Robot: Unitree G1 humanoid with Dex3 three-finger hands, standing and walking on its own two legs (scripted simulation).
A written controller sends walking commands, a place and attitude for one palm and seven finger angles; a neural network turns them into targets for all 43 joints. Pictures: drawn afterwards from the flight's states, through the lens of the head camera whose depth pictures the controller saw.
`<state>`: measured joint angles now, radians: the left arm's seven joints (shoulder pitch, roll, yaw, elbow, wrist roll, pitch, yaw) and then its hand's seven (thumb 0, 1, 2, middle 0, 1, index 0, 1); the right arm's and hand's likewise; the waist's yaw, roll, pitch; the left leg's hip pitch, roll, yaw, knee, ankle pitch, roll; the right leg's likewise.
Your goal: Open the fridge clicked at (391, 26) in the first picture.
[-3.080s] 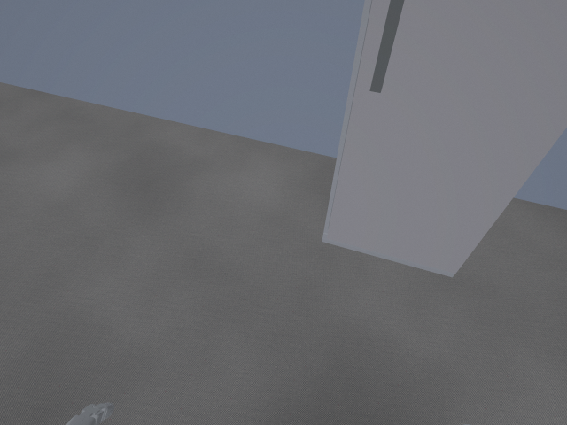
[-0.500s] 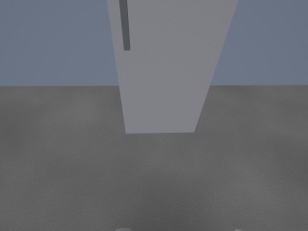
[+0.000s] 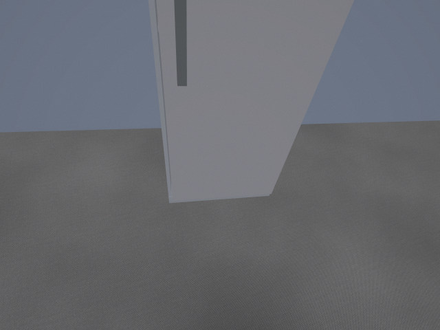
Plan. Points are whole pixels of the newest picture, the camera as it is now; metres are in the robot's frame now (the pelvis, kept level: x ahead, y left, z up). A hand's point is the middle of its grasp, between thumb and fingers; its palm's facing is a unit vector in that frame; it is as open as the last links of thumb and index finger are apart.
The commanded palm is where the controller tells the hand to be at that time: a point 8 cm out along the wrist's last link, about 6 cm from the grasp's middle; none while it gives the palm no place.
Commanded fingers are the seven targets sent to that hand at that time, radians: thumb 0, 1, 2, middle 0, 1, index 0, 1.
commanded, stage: turn to face it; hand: left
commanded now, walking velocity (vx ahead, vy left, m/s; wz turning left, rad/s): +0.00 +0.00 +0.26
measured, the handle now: (179, 0) +0.76 +0.14 +0.24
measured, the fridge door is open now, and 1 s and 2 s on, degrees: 0 0 0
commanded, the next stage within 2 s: take the last steps up to it in 0.18 s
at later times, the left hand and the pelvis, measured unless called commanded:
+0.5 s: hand out of the picture +0.06 +0.11 -0.18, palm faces +0.13 -0.97 -0.22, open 7.3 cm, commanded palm none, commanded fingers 0.00 0.90 0.90 -0.20 -0.30 -0.20 -0.30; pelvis +0.03 -0.07 -0.01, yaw +6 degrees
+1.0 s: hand out of the picture +0.00 -0.01 -0.16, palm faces +0.30 -0.94 -0.15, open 7.4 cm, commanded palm none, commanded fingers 0.00 0.90 0.90 -0.20 -0.30 -0.20 -0.30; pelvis +0.20 -0.09 -0.03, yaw +8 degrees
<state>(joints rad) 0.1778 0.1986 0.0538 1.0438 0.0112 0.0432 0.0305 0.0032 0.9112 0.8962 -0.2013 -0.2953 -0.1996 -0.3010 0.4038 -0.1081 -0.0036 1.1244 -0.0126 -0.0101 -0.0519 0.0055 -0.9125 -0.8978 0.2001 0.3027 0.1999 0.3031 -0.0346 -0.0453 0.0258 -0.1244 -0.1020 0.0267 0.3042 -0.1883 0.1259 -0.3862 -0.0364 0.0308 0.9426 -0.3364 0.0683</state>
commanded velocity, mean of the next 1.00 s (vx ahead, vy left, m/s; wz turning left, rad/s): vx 0.21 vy -0.05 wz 0.07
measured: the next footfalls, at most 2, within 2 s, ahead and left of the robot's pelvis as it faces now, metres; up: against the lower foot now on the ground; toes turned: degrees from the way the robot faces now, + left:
right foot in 0.48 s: +0.05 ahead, -0.15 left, +0.00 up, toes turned +5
left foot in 1.02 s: +0.31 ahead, -0.01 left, +0.00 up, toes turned +15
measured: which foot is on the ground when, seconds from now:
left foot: down 0.00-0.48, up 0.50-1.00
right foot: up 0.00-0.46, down 0.48-1.00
